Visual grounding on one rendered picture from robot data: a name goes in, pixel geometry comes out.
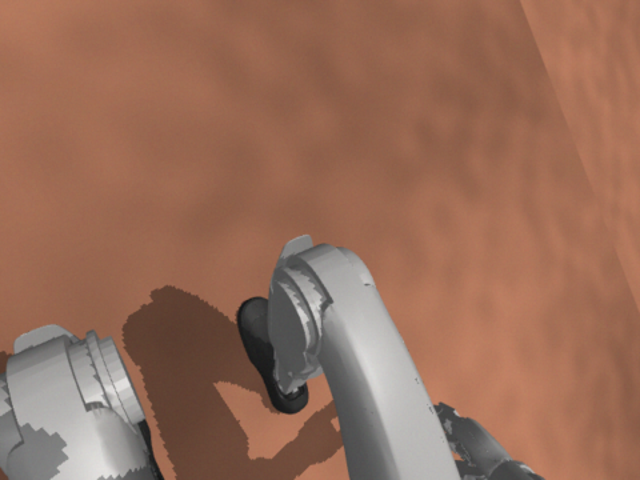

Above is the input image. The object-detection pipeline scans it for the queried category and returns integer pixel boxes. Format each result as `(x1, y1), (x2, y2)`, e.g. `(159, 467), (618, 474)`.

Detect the right robot foot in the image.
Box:
(237, 297), (309, 414)

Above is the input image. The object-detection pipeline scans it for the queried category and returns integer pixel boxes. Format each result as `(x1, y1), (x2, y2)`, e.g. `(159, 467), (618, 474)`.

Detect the right robot arm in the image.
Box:
(489, 460), (545, 480)

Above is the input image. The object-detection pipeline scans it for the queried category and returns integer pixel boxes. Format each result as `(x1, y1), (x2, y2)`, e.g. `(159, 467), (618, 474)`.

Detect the right robot hand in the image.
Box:
(433, 402), (513, 480)

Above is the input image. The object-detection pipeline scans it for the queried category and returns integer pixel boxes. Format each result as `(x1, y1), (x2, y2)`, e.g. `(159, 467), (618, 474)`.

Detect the left robot foot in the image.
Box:
(138, 419), (164, 480)

